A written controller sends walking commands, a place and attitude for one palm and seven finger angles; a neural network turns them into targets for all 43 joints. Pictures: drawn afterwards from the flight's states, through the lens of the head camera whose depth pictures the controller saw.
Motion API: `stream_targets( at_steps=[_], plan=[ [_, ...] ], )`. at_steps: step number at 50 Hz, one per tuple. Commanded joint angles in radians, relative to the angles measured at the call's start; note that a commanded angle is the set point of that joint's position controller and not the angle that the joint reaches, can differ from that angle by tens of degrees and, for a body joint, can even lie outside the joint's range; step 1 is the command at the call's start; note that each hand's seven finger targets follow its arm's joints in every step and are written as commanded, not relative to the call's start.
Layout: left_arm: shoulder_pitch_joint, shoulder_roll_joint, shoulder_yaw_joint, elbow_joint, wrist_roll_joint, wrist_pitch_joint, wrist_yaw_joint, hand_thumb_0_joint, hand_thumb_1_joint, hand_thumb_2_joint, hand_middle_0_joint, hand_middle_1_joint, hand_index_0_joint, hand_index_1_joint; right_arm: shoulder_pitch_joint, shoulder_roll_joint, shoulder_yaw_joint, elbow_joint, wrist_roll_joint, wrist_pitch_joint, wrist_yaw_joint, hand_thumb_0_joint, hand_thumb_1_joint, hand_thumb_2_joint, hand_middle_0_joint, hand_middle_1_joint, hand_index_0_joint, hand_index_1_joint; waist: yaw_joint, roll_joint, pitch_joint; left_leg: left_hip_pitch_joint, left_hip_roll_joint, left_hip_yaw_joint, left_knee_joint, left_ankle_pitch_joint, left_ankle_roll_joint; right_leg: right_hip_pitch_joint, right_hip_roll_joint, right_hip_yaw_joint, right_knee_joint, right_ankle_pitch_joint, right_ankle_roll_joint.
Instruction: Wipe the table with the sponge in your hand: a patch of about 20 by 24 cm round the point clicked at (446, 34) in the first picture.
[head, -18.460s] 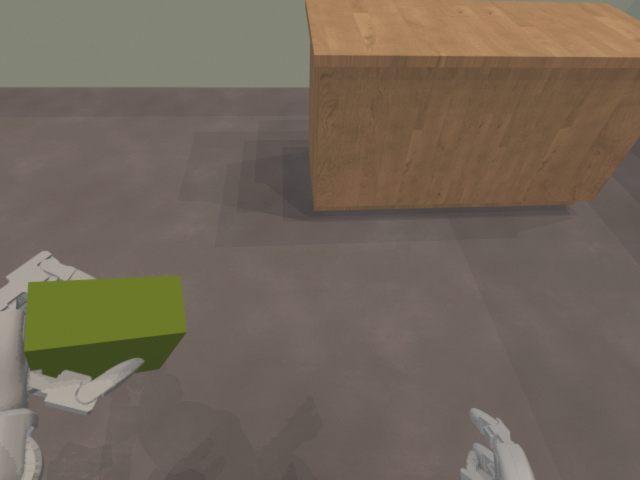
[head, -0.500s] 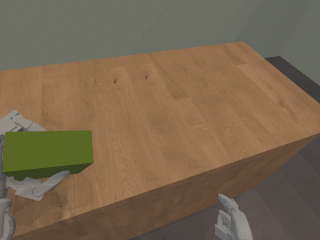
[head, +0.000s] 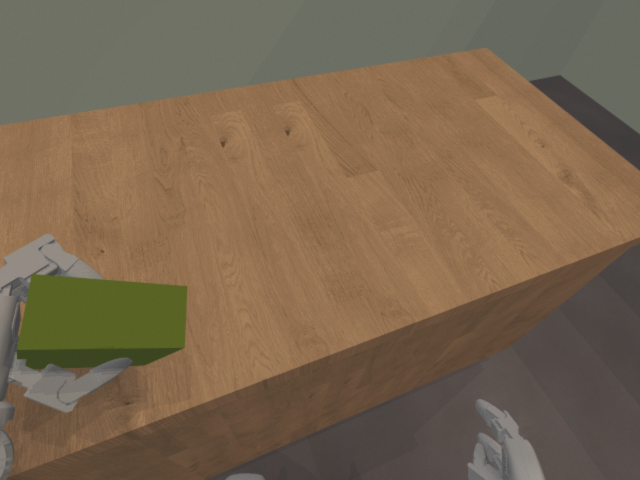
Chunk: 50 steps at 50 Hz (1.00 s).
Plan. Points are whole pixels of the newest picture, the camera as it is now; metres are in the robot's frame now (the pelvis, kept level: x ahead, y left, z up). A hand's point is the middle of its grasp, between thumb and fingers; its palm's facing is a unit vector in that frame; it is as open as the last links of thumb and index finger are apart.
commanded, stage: come to a stop and stand still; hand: left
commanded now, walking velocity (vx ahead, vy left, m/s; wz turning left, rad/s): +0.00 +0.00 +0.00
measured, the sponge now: (121, 329) +0.23 +0.21 +0.11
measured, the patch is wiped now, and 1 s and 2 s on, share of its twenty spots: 0.00 0.00 0.00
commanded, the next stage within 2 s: look again from close up in 0.30 s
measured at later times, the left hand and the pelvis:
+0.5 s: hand (51, 302) +0.23 +0.26 +0.16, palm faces +0.38 -0.83 -0.42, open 9.8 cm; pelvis +0.02 +0.01 +0.00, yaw +1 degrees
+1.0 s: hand (74, 297) +0.24 +0.24 +0.16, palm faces +0.37 -0.82 -0.43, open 9.8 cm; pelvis +0.02 -0.01 +0.00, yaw +1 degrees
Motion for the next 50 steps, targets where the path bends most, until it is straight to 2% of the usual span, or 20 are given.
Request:
stream_targets(
  at_steps=[1,3,8,12,13,17,18,22,23,27,28,32,33,37,38,42,43,47,48,50],
  plan=[
    [-0.137,0.176,0.175,-0.265,-0.022,-0.096,0.046,0.0,0.1,1.3,-1.2,-1.6,-1.2,-1.6,-0.106,-0.109,-0.038,-0.159,0.002,-0.082,0.0,0.0,-0.9,-0.9,0.2,0.3,0.2,0.3,0.022,0.144,-0.217,0.064,0.019,-0.029,-0.103,-0.047,0.026,0.085,-0.016,-0.017,-0.058,0.076,-0.066],
    [-0.107,0.113,0.118,-0.224,-0.018,-0.088,0.04,0.0,0.1,1.3,-1.2,-1.6,-1.2,-1.6,-0.102,-0.115,-0.036,-0.142,0.0,-0.087,0.007,0.0,-0.9,-0.9,0.2,0.3,0.2,0.3,0.02,0.131,-0.209,0.076,0.028,-0.037,-0.115,-0.031,0.023,0.065,-0.009,-0.035,-0.063,0.072,-0.061],
    [-0.088,0.081,0.085,-0.168,-0.009,-0.072,0.038,0.0,0.1,1.3,-1.2,-1.6,-1.2,-1.6,-0.102,-0.114,-0.037,-0.127,-0.001,-0.078,0.015,0.0,-0.9,-0.9,0.2,0.3,0.2,0.3,0.017,0.085,-0.188,0.05,0.033,-0.047,-0.134,-0.042,0.019,0.055,-0.008,-0.041,-0.072,0.06,-0.053],
    [-0.123,0.147,0.147,-0.224,-0.003,-0.069,0.049,0.0,0.1,1.3,-1.2,-1.6,-1.2,-1.6,-0.133,-0.109,-0.037,-0.138,0.005,-0.067,0.01,0.0,-0.9,-0.9,0.2,0.3,0.2,0.3,0.017,0.09,-0.212,0.088,0.03,-0.046,-0.132,0.009,0.016,0.056,-0.013,-0.027,-0.057,0.091,-0.057],
    [-0.111,0.102,0.107,-0.199,-0.011,-0.069,0.041,0.0,0.1,1.3,-1.2,-1.6,-1.2,-1.6,-0.116,-0.106,-0.034,-0.138,-0.003,-0.058,0.009,0.0,-0.9,-0.9,0.2,0.3,0.2,0.3,0.016,0.101,-0.212,0.072,0.033,-0.046,-0.131,0.007,0.022,0.065,-0.014,-0.042,-0.067,0.095,-0.054],
    [-0.123,0.149,0.15,-0.252,-0.009,-0.061,0.051,0.0,0.1,1.3,-1.2,-1.6,-1.2,-1.6,-0.14,-0.105,-0.035,-0.153,0.005,-0.051,0.007,0.0,-0.9,-0.9,0.2,0.3,0.2,0.3,0.017,0.108,-0.23,0.103,0.029,-0.04,-0.111,0.08,0.018,0.08,-0.021,-0.025,-0.057,0.155,-0.06],
    [-0.109,0.094,0.099,-0.23,-0.015,-0.061,0.042,0.0,0.1,1.3,-1.2,-1.6,-1.2,-1.6,-0.119,-0.102,-0.033,-0.151,-0.001,-0.044,0.008,0.0,-0.9,-0.9,0.2,0.3,0.2,0.3,0.015,0.115,-0.229,0.096,0.03,-0.041,-0.112,0.087,0.021,0.081,-0.019,-0.04,-0.063,0.159,-0.059],
    [-0.114,0.134,0.133,-0.25,-0.01,-0.05,0.055,0.0,0.1,1.3,-1.2,-1.6,-1.2,-1.6,-0.14,-0.107,-0.036,-0.159,0.007,-0.04,0.007,0.0,-0.9,-0.9,0.2,0.3,0.2,0.3,0.016,0.108,-0.227,0.109,0.031,-0.037,-0.105,0.091,0.017,0.081,-0.026,-0.023,-0.064,0.175,-0.061],
    [-0.106,0.081,0.083,-0.22,-0.016,-0.051,0.047,0.0,0.1,1.3,-1.2,-1.6,-1.2,-1.6,-0.118,-0.107,-0.035,-0.154,0.001,-0.033,0.008,0.0,-0.9,-0.9,0.2,0.3,0.2,0.3,0.012,0.118,-0.224,0.097,0.031,-0.038,-0.109,0.083,0.019,0.081,-0.023,-0.039,-0.072,0.165,-0.06],
    [-0.115,0.129,0.123,-0.243,-0.009,-0.042,0.06,0.0,0.1,1.3,-1.2,-1.6,-1.2,-1.6,-0.141,-0.112,-0.038,-0.161,0.009,-0.03,0.005,0.0,-0.9,-0.9,0.2,0.3,0.2,0.3,0.014,0.108,-0.225,0.106,0.032,-0.045,-0.108,0.087,0.017,0.084,-0.029,-0.027,-0.069,0.171,-0.062],
    [-0.103,0.082,0.08,-0.215,-0.016,-0.044,0.052,0.0,0.1,1.3,-1.2,-1.6,-1.2,-1.6,-0.122,-0.11,-0.036,-0.157,0.002,-0.023,0.006,0.0,-0.9,-0.9,0.2,0.3,0.2,0.3,0.011,0.115,-0.223,0.091,0.031,-0.047,-0.113,0.069,0.021,0.086,-0.026,-0.041,-0.078,0.155,-0.06],
    [-0.111,0.141,0.131,-0.26,-0.008,-0.042,0.064,0.0,0.1,1.3,-1.2,-1.6,-1.2,-1.6,-0.143,-0.115,-0.041,-0.162,0.01,-0.024,0.003,0.0,-0.9,-0.9,0.2,0.3,0.2,0.3,0.014,0.109,-0.226,0.096,0.034,-0.047,-0.11,0.067,0.019,0.088,-0.029,-0.032,-0.068,0.158,-0.061],
    [-0.096,0.085,0.081,-0.225,-0.016,-0.043,0.055,0.0,0.1,1.3,-1.2,-1.6,-1.2,-1.6,-0.123,-0.111,-0.038,-0.159,0.004,-0.018,0.005,0.0,-0.9,-0.9,0.2,0.3,0.2,0.3,0.01,0.113,-0.217,0.077,0.032,-0.049,-0.115,0.051,0.022,0.091,-0.027,-0.044,-0.079,0.144,-0.06],
    [-0.084,0.144,0.136,-0.247,-0.01,-0.04,0.066,0.0,0.1,1.3,-1.2,-1.6,-1.2,-1.6,-0.138,-0.114,-0.041,-0.162,0.011,-0.021,0.002,0.0,-0.9,-0.9,0.2,0.3,0.2,0.3,0.012,0.11,-0.216,0.078,0.035,-0.055,-0.118,0.043,0.019,0.092,-0.031,-0.034,-0.069,0.137,-0.062],
    [-0.072,0.094,0.096,-0.221,-0.018,-0.042,0.056,0.0,0.1,1.3,-1.2,-1.6,-1.2,-1.6,-0.118,-0.108,-0.04,-0.157,0.006,-0.017,0.004,0.0,-0.9,-0.9,0.2,0.3,0.2,0.3,0.009,0.097,-0.216,0.074,0.039,-0.057,-0.125,0.037,0.022,0.089,-0.022,-0.05,-0.074,0.126,-0.06],
    [-0.107,0.144,0.139,-0.241,-0.019,-0.037,0.057,0.0,0.1,1.3,-1.2,-1.6,-1.2,-1.6,-0.134,-0.11,-0.044,-0.164,0.013,-0.019,0.007,0.0,-0.9,-0.9,0.2,0.3,0.2,0.3,0.008,0.124,-0.205,0.086,0.062,-0.068,-0.154,0.036,0.015,0.072,-0.008,-0.056,-0.051,0.091,-0.052],
    [-0.092,0.101,0.103,-0.208,-0.028,-0.037,0.048,0.0,0.1,1.3,-1.2,-1.6,-1.2,-1.6,-0.119,-0.106,-0.043,-0.162,0.008,-0.015,0.008,0.0,-0.9,-0.9,0.2,0.3,0.2,0.3,0.006,0.132,-0.197,0.065,0.068,-0.076,-0.163,0.005,0.022,0.072,0.0,-0.071,-0.059,0.07,-0.048],
    [-0.111,0.143,0.135,-0.26,-0.022,-0.034,0.051,0.0,0.1,1.3,-1.2,-1.6,-1.2,-1.6,-0.129,-0.109,-0.05,-0.173,0.016,-0.02,0.018,0.0,-0.9,-0.9,0.2,0.3,0.2,0.3,0.007,0.153,-0.21,0.08,0.084,-0.076,-0.16,-0.01,0.021,0.067,0.004,-0.067,-0.038,0.059,-0.049],
    [-0.094,0.093,0.094,-0.23,-0.031,-0.033,0.042,0.0,0.1,1.3,-1.2,-1.6,-1.2,-1.6,-0.11,-0.104,-0.049,-0.17,0.011,-0.016,0.02,0.0,-0.9,-0.9,0.2,0.3,0.2,0.3,0.004,0.145,-0.206,0.065,0.085,-0.084,-0.159,-0.013,0.025,0.065,0.011,-0.079,-0.045,0.059,-0.048],
    [-0.099,0.129,0.12,-0.262,-0.032,-0.035,0.044,0.0,0.1,1.3,-1.2,-1.6,-1.2,-1.6,-0.108,-0.103,-0.057,-0.18,0.013,-0.018,0.022,0.0,-0.9,-0.9,0.2,0.3,0.2,0.3,0.007,0.133,-0.221,0.083,0.092,-0.078,-0.122,0.024,0.03,0.068,-0.005,-0.062,-0.048,0.093,-0.051]
  ],
)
